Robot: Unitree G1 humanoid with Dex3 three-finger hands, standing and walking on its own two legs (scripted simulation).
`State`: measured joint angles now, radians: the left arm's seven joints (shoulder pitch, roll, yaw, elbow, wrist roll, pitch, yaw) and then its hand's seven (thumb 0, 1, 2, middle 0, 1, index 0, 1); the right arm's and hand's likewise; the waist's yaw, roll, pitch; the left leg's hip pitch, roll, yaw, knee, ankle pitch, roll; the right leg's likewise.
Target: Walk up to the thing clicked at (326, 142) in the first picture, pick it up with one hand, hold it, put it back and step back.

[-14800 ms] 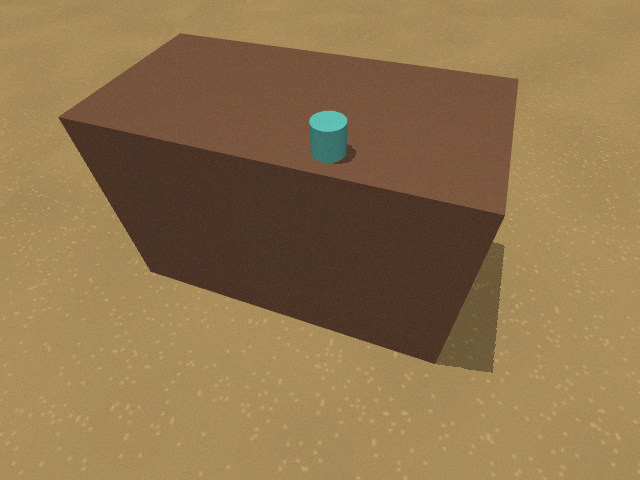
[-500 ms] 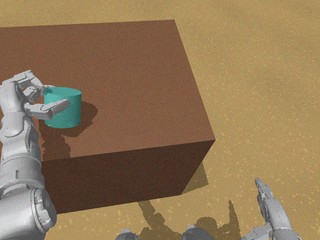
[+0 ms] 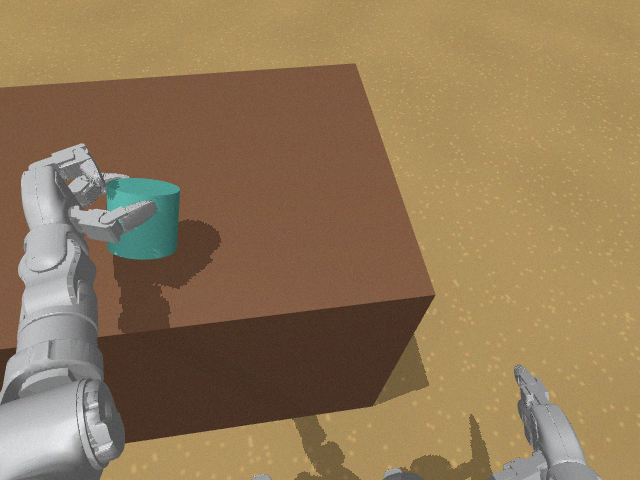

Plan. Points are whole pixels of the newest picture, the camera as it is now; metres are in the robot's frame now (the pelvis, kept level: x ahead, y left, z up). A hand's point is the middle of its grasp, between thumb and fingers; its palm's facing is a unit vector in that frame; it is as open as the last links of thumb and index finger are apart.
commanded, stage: lift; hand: left
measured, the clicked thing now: (143, 217) +0.46 +0.21 +0.06
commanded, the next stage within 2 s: hold in 1.28 s
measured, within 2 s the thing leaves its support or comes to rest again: neither
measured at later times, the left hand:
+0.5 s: hand (97, 190) +0.41 +0.21 +0.17, palm faces +0.26 -0.97 -0.02, open 7.3 cm
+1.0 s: hand (78, 210) +0.33 +0.18 +0.23, palm faces +0.24 -0.97 +0.00, open 7.2 cm
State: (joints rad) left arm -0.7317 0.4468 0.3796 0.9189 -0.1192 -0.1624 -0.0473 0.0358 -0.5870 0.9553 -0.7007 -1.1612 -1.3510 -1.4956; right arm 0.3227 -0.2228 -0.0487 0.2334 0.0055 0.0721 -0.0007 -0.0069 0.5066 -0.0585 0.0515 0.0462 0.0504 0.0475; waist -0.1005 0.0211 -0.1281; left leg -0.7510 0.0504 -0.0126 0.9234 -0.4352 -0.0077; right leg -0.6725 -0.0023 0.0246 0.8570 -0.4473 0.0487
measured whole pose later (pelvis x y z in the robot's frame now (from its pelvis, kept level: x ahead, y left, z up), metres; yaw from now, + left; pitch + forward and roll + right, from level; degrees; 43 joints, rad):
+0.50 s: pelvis +0.00 +0.00 +0.01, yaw +0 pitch +8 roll -1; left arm -0.52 0.32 0.29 0.53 -0.14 0.02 0.03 0.03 -0.54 0.94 -0.67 -1.17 -1.37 -1.50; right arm 0.35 -0.23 -0.11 0.28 0.04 0.03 -0.05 -0.01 0.52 -0.05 0.05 0.05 0.05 0.05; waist -0.04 0.04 -0.14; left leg -0.58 0.04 0.00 0.83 -0.40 -0.01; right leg -0.51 -0.01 0.03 0.78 -0.42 0.05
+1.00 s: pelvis -0.02 -0.01 +0.03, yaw +2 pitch +0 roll +0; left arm -0.39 0.25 0.26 0.09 -0.19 0.40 0.04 0.03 -0.52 0.93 -0.65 -1.16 -1.36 -1.48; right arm 0.32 -0.23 -0.10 0.44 0.05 -0.09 -0.08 -0.01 0.53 -0.05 0.05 0.05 0.05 0.05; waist 0.00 0.05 -0.09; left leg -0.39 0.02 -0.02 0.70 -0.32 -0.02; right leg -0.33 -0.03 0.01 0.69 -0.37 0.04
